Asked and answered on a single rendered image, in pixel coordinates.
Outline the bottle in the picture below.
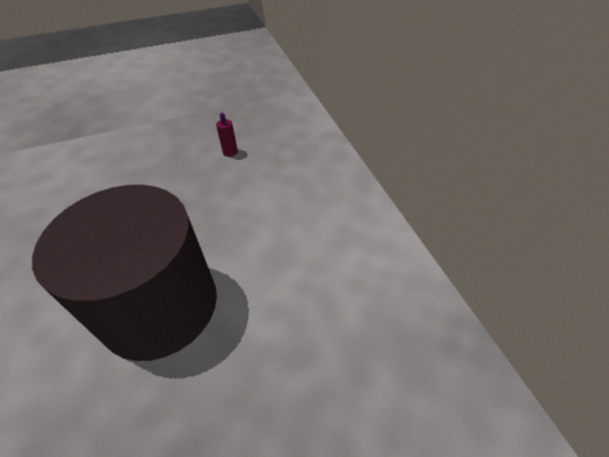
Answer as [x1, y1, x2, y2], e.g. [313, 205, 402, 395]
[216, 113, 238, 157]

